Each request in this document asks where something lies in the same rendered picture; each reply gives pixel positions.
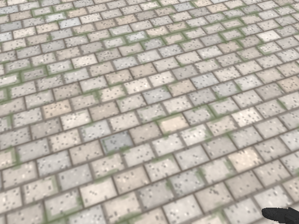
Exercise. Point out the robot right hand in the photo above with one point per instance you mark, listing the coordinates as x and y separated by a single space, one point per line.
282 215

